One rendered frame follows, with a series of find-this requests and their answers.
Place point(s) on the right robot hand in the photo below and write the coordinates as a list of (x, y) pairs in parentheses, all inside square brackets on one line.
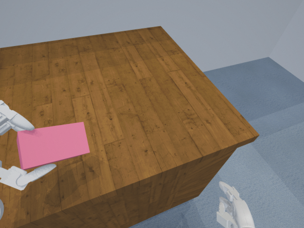
[(237, 213)]

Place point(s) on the table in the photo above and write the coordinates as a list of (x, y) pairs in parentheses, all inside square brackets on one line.
[(158, 129)]

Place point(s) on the sponge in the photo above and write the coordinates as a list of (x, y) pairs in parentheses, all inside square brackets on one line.
[(47, 145)]

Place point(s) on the left robot hand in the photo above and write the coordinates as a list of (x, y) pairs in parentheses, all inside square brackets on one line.
[(16, 177)]

